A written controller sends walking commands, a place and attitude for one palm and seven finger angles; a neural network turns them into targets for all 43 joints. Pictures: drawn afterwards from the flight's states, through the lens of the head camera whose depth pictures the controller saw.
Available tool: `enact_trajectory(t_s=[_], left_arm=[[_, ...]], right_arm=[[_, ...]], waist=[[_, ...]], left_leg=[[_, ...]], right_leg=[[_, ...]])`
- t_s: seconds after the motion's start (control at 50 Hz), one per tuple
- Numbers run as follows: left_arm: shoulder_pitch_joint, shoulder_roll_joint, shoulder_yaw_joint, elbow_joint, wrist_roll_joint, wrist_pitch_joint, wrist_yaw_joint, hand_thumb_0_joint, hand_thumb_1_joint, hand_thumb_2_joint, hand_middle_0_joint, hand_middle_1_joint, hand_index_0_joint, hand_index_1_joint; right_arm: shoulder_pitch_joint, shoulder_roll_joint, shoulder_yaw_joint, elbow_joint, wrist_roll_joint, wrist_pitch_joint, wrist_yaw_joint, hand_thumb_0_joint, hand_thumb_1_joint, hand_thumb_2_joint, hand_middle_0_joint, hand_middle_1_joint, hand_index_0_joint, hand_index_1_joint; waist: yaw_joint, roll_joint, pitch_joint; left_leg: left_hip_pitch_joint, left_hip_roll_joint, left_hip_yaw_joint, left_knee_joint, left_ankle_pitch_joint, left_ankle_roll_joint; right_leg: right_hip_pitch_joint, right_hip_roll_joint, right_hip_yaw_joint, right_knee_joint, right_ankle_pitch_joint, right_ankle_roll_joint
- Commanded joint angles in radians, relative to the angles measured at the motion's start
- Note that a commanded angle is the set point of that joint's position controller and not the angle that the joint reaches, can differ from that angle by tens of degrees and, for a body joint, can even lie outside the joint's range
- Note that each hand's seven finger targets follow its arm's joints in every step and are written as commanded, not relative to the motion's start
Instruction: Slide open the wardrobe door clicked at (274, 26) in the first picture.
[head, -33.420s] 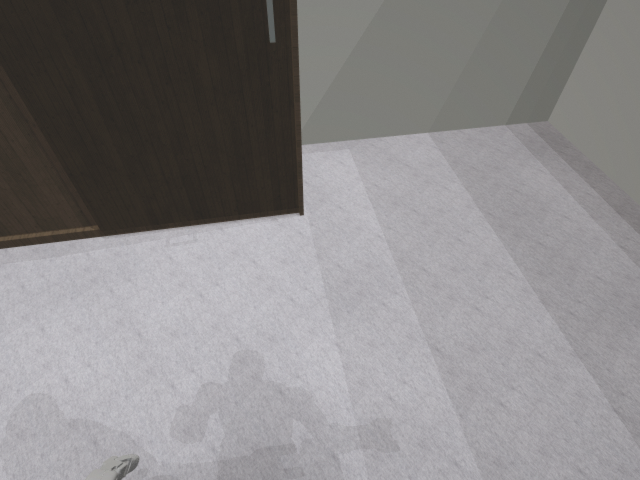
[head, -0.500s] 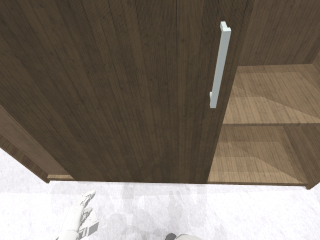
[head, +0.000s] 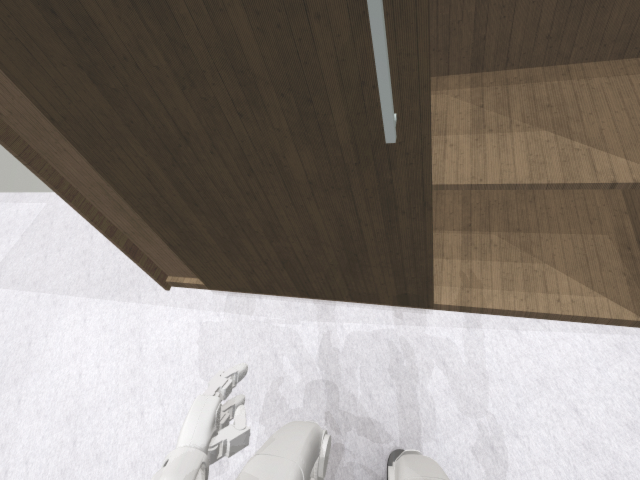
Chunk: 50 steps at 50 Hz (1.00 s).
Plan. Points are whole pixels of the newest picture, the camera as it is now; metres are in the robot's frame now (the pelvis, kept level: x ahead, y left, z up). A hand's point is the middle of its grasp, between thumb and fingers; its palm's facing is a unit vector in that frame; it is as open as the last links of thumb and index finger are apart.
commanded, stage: stop stepping back and stand still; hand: right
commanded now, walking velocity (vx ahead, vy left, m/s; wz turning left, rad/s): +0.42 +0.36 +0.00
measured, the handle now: (385, 67) +0.65 -0.07 +0.14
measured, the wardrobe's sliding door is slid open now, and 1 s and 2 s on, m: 0.60 0.60 0.60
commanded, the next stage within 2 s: let the arm hang, fingers relaxed in 1.62 s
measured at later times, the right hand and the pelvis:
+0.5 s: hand out of the picture +0.06 -0.33 +0.22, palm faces +0.33 +0.91 -0.25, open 7.4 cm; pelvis -0.14 -0.11 -0.02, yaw +4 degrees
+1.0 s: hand out of the picture +0.06 -0.40 +0.21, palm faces +0.45 +0.73 -0.52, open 7.4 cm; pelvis -0.14 -0.14 -0.01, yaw -1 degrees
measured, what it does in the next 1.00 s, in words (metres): steps to the right: left foot, then right foot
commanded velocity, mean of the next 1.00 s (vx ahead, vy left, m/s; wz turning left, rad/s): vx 0.13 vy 0.11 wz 0.00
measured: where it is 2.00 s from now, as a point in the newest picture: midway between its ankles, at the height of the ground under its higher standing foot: outside the picture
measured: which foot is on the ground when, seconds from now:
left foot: up 0.00-0.16, down 0.18-0.28, up 0.30-0.52, down 0.54-0.78, up 0.80-0.98, down 1.00-1.00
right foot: down 0.00-0.08, up 0.10-0.22, down 0.24-0.52, up 0.54-0.76, down 0.78-1.00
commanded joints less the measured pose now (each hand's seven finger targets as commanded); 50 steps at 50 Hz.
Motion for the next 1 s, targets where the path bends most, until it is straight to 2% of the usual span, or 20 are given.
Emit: enact_trajectory(t_s=[0.0,0.04,0.08,0.1,0.12,0.14,0.18,0.22,0.24,0.3,0.32,0.42,0.5,0.6,0.7,0.76,0.8,0.88,0.94,0.98], left_arm=[[-0.049,0.241,0.154,-0.175,-0.005,-0.013,-0.007,0.0,0.9,0.9,-0.2,-0.3,-0.2,-0.3],[-0.005,0.209,0.18,-0.152,-0.008,0.009,0.001,0.0,0.9,0.9,-0.2,-0.3,-0.2,-0.3],[0.074,0.199,0.156,-0.108,-0.078,0.045,0.011,0.0,0.9,0.9,-0.2,-0.3,-0.2,-0.3],[0.006,0.178,0.142,-0.095,-0.078,0.049,0.011,0.0,0.9,0.9,-0.2,-0.3,-0.2,-0.3],[-0.017,0.164,0.1,-0.144,-0.052,0.038,0.011,0.0,0.9,0.9,-0.2,-0.3,-0.2,-0.3],[-0.017,0.197,0.063,-0.193,0.011,0.057,0.006,0.0,0.9,0.9,-0.2,-0.3,-0.2,-0.3],[0.012,0.273,0.075,-0.113,0.054,0.087,0.0,0.0,0.9,0.9,-0.2,-0.3,-0.2,-0.3],[0.001,0.337,0.152,-0.07,-0.002,0.086,0.017,0.0,0.9,0.9,-0.2,-0.3,-0.2,-0.3],[0.015,0.323,0.157,-0.092,-0.016,0.048,0.034,0.0,0.9,0.9,-0.2,-0.3,-0.2,-0.3],[-0.093,0.287,0.162,-0.193,0.007,0.015,-0.02,0.0,0.9,0.9,-0.2,-0.3,-0.2,-0.3],[-0.151,0.275,0.154,-0.207,0.01,0.005,-0.038,0.0,0.9,0.9,-0.2,-0.3,-0.2,-0.3],[-0.054,0.22,0.105,-0.146,0.021,-0.014,-0.031,0.0,0.9,0.9,-0.2,-0.3,-0.2,-0.3],[-0.025,0.182,0.091,-0.107,-0.023,0.073,0.027,0.0,0.9,0.9,-0.2,-0.3,-0.2,-0.3],[0.0,0.251,0.105,-0.117,-0.047,0.071,0.077,0.0,0.9,0.9,-0.2,-0.3,-0.2,-0.3],[-0.042,0.231,0.078,-0.131,-0.031,0.013,0.103,0.0,0.9,0.9,-0.2,-0.3,-0.2,-0.3],[-0.029,0.293,0.106,-0.173,-0.033,-0.038,0.099,0.0,0.9,0.9,-0.2,-0.3,-0.2,-0.3],[0.002,0.263,0.099,-0.134,-0.024,-0.063,0.083,0.0,0.9,0.9,-0.2,-0.3,-0.2,-0.3],[-0.032,0.227,0.085,-0.12,-0.03,-0.052,0.053,0.0,0.9,0.9,-0.2,-0.3,-0.2,-0.3],[-0.018,0.224,0.081,-0.139,-0.031,-0.011,0.046,0.0,0.9,0.9,-0.2,-0.3,-0.2,-0.3],[-0.005,0.233,0.099,-0.148,-0.038,0.013,0.053,0.0,0.9,0.9,-0.2,-0.3,-0.2,-0.3]], right_arm=[[0.238,-0.137,-0.122,-0.309,0.034,-0.022,-0.015,0.0,-0.9,-0.9,0.2,0.3,0.2,0.3],[0.361,-0.156,-0.158,-0.173,0.033,-0.01,-0.03,0.0,-0.9,-0.9,0.2,0.3,0.2,0.3],[0.35,-0.112,-0.083,-0.118,0.0,-0.021,-0.035,0.0,-0.9,-0.9,0.2,0.3,0.2,0.3],[0.134,-0.142,-0.116,-0.161,0.037,-0.002,0.012,0.0,-0.9,-0.9,0.2,0.3,0.2,0.3],[-0.019,-0.309,-0.222,-0.23,0.076,-0.008,0.039,0.0,-0.9,-0.9,0.2,0.3,0.2,0.3],[-0.224,-0.527,-0.346,-0.303,0.052,-0.054,0.018,0.0,-0.9,-0.9,0.2,0.3,0.2,0.3],[-0.27,-0.274,-0.132,0.158,0.001,-0.021,-0.035,0.0,-0.9,-0.9,0.2,0.3,0.2,0.3],[-0.506,-0.228,-0.049,0.172,-0.022,0.018,-0.014,0.0,-0.9,-0.9,0.2,0.3,0.2,0.3],[-0.586,-0.317,-0.079,-0.047,-0.032,-0.002,-0.002,0.0,-0.9,-0.9,0.2,0.3,0.2,0.3],[-0.37,-0.325,-0.16,-0.281,0.011,-0.063,0.028,0.0,-0.9,-0.9,0.2,0.3,0.2,0.3],[-0.365,-0.306,-0.157,-0.384,0.011,-0.072,0.028,0.0,-0.9,-0.9,0.2,0.3,0.2,0.3],[-0.027,-0.203,-0.096,-0.343,0.005,-0.07,-0.034,0.0,-0.9,-0.9,0.2,0.3,0.2,0.3],[0.091,-0.118,-0.106,0.068,-0.017,0.006,-0.047,0.0,-0.9,-0.9,0.2,0.3,0.2,0.3],[0.084,-0.088,-0.092,0.229,0.02,0.009,-0.057,0.0,-0.9,-0.9,0.2,0.3,0.2,0.3],[-0.055,-0.021,0.079,0.034,0.003,-0.022,-0.071,0.0,-0.9,-0.9,0.2,0.3,0.2,0.3],[-0.136,-0.112,0.039,-0.209,-0.017,-0.058,-0.103,0.0,-0.9,-0.9,0.2,0.3,0.2,0.3],[-0.099,-0.189,-0.053,-0.236,-0.021,-0.068,-0.104,0.0,-0.9,-0.9,0.2,0.3,0.2,0.3],[0.155,-0.212,-0.168,-0.217,-0.019,-0.063,-0.11,0.0,-0.9,-0.9,0.2,0.3,0.2,0.3],[0.266,-0.136,-0.164,0.012,-0.01,-0.048,-0.093,0.0,-0.9,-0.9,0.2,0.3,0.2,0.3],[0.269,-0.107,-0.119,0.189,-0.006,-0.029,-0.073,0.0,-0.9,-0.9,0.2,0.3,0.2,0.3]], waist=[[-0.067,-0.553,-0.298],[-0.122,-0.477,-0.27],[-0.049,0.502,-0.33],[0.007,0.334,-0.362],[0.038,0.171,-0.306],[0.047,0.022,-0.223],[0.091,-0.231,-0.038],[0.019,-0.399,-0.1],[0.025,-0.452,-0.064],[0.037,-0.453,-0.166],[0.01,-0.54,-0.115],[-0.042,-0.599,-0.249],[-0.028,0.151,-0.229],[0.009,0.048,-0.102],[0.011,-0.032,-0.251],[0.003,-0.414,-0.276],[0.004,-0.317,-0.193],[-0.027,-0.481,-0.245],[-0.025,-0.289,-0.244],[-0.009,0.162,-0.178]], left_leg=[[0.258,-0.089,0.264,-0.219,0.025,0.008],[0.56,-0.058,0.36,-0.633,-0.114,0.121],[0.094,0.381,-0.012,-0.786,0.306,0.283],[0.007,0.407,0.065,-0.746,0.356,0.257],[0.032,0.538,-0.095,-0.738,0.221,0.284],[0.045,0.571,-0.188,-0.724,0.09,0.162],[-0.183,0.281,0.231,-0.504,-0.076,-0.1],[-0.051,0.127,0.202,-0.22,-0.174,0.059],[-0.106,0.051,0.172,-0.054,-0.245,0.006],[-0.278,0.034,-0.081,0.359,0.009,0.001],[-0.218,0.071,-0.112,0.297,0.093,0.004],[0.563,0.019,0.172,-0.453,-0.021,0.06],[0.594,0.303,-0.208,-1.034,-0.041,0.229],[0.375,0.436,-0.319,-1.044,0.279,0.278],[0.329,0.28,0.083,-0.805,0.25,0.14],[-0.016,0.117,0.095,-0.338,-0.068,0.026],[-0.002,0.138,0.034,-0.274,-0.024,0.018],[0.236,0.161,0.08,-0.531,0.072,0.011],[0.579,0.126,0.119,-0.797,0.193,0.013],[0.487,0.308,-0.242,-1.066,-0.016,0.109]], right_leg=[[0.078,-0.008,0.013,-0.611,-0.461,0.468],[-0.155,0.161,-0.227,-0.234,-0.295,0.55],[0.006,0.042,0.222,1.225,-0.643,-0.267],[-0.104,0.016,0.4,1.431,-0.659,-0.653],[-0.237,-0.082,0.436,1.346,-0.626,-0.517],[-0.261,-0.172,0.334,0.933,-0.51,-0.096],[-0.139,-0.041,0.062,0.387,-0.219,0.676],[-0.069,-0.084,0.172,-0.006,-0.41,-0.04],[-0.141,-0.205,0.46,-0.191,-0.61,-0.771],[-0.049,-0.335,1.006,-0.43,-0.65,-0.103],[-0.11,-0.311,0.862,-0.421,-0.718,-0.056],[-0.353,-0.167,0.213,-0.255,-0.643,-0.085],[-0.444,0.066,-0.047,0.706,-0.451,-0.034],[-0.448,-0.085,0.102,0.796,-0.268,-0.045],[0.218,0.018,-0.147,-0.017,-0.157,-0.07],[0.468,-0.32,0.44,-0.221,-0.021,-0.194],[0.278,-0.312,0.477,-0.301,-0.081,-0.237],[0.144,-0.205,0.156,-0.227,-0.037,-0.173],[-0.128,-0.134,0.03,-0.127,-0.314,-0.11],[-0.204,0.007,-0.046,0.248,-0.398,-0.055]])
